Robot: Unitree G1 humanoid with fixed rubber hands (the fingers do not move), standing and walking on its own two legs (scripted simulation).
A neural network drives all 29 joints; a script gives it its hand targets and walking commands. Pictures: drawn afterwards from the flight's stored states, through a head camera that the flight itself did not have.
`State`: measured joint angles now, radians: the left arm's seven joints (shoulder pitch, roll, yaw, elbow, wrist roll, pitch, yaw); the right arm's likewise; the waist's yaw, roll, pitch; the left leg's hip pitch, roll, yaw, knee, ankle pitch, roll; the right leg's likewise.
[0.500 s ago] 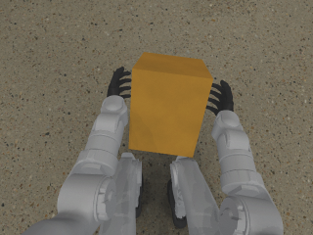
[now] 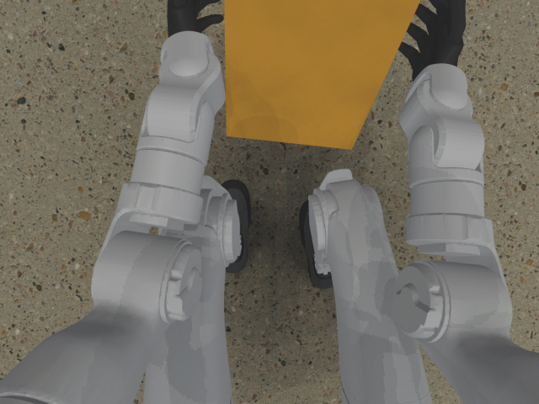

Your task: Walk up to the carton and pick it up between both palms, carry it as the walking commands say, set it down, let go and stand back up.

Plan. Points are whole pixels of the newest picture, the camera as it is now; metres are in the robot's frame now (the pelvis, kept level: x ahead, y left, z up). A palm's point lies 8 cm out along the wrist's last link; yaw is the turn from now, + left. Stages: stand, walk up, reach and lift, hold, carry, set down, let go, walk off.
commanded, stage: set down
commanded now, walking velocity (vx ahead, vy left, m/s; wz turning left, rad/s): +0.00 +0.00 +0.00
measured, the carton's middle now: (304, 28) +0.55 -0.06 -0.24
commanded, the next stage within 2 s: none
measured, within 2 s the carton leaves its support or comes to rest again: neither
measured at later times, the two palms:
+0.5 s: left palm (199, 10) +0.55 +0.08 -0.18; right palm (415, 55) +0.50 -0.19 -0.19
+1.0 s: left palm out of the picture +0.62 +0.08 -0.22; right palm (418, 7) +0.57 -0.21 -0.22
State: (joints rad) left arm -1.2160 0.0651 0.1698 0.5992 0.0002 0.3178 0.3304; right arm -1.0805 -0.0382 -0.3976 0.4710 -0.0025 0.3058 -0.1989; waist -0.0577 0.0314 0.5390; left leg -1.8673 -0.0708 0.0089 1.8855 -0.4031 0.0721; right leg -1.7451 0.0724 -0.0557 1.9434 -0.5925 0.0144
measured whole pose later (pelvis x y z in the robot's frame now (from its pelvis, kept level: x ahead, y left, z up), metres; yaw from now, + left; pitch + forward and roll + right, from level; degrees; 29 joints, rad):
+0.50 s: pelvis +0.00 -0.02 -0.06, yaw -1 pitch +24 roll -2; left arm -1.46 0.21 0.18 0.94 0.00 0.31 0.22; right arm -1.24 -0.05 -0.41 0.63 -0.02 0.31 -0.21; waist -0.05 0.02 0.52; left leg -2.06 -0.05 0.01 2.05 -0.40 0.04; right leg -1.95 0.09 -0.08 2.13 -0.59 -0.02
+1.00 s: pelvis +0.04 -0.02 -0.10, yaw -3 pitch +35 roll -2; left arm -1.50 0.23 0.39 0.98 0.12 0.17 0.03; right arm -1.33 -0.05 -0.52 0.73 -0.09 0.19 -0.07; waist -0.06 -0.02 0.33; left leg -2.31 -0.02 0.02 2.21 -0.50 0.04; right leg -2.21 0.11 -0.09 2.28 -0.67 -0.04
